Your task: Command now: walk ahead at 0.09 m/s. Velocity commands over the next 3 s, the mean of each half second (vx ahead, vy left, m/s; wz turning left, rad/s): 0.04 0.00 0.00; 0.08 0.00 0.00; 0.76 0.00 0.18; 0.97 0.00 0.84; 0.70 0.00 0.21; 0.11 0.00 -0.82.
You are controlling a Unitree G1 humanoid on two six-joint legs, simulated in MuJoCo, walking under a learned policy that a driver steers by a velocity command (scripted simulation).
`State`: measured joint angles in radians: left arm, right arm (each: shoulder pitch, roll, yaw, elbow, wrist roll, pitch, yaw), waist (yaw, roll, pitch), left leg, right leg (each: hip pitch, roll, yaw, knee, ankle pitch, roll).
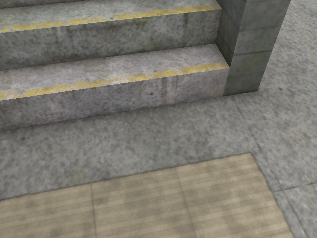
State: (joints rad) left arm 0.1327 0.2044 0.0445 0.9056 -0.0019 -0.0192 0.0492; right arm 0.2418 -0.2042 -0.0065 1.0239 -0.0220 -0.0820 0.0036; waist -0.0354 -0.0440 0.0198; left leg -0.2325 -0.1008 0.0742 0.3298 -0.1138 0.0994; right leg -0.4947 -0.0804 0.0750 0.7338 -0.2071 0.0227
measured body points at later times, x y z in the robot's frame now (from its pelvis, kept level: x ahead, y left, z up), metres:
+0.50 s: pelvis +0.06 -0.02 +0.00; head +0.07 -0.02 +0.45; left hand +0.10 +0.22 -0.16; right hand +0.10 -0.27 -0.16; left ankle +0.04 +0.07 -0.74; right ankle +0.07 -0.15 -0.74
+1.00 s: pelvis +0.07 -0.02 +0.00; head +0.07 -0.03 +0.45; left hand +0.11 +0.22 -0.15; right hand +0.05 -0.27 -0.15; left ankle +0.04 +0.06 -0.74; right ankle +0.05 -0.15 -0.69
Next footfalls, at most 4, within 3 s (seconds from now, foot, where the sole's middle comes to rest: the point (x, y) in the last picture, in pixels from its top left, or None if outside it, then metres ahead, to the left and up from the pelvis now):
0.08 right None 0.11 -0.15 -0.78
1.24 right None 0.23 -0.21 -0.78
1.76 left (169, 210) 0.61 -0.05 -0.78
2.14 right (155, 132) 1.04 0.00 -0.78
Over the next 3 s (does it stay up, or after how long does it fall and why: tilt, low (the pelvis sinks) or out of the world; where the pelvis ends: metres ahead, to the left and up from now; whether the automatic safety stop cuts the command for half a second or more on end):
stays up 1.05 0.09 0.01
